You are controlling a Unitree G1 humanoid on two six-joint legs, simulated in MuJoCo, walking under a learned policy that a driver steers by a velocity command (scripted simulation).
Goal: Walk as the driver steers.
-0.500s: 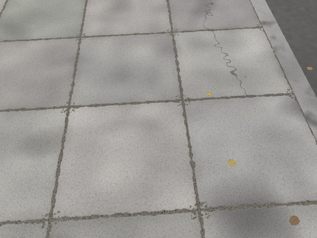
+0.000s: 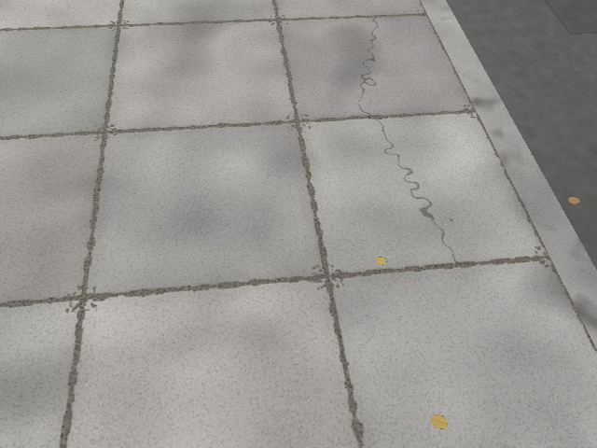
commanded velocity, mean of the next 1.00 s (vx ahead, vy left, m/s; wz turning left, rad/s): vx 0.35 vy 0.00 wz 0.31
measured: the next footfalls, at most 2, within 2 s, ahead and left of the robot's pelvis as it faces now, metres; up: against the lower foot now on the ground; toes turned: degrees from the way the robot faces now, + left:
right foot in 0.26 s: +0.31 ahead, -0.13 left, +0.00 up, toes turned +13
left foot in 0.72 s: +0.50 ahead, +0.19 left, +0.00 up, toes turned +25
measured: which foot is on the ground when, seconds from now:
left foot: down 0.00-0.26, up 0.28-0.70, down 0.72-1.00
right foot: up 0.00-0.24, down 0.26-0.74, up 0.76-1.00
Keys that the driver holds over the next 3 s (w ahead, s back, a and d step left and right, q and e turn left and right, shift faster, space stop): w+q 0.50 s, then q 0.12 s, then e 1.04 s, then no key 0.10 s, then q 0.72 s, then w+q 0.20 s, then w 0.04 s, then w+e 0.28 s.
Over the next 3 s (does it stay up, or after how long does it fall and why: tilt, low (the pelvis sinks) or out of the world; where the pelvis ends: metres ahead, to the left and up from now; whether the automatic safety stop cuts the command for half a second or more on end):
stays up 0.61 0.08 0.00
